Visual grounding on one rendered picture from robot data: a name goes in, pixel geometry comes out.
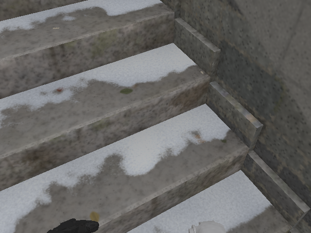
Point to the robot right thigh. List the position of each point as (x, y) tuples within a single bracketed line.
[(207, 227)]

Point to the robot left hand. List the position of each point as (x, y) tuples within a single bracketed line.
[(76, 226)]

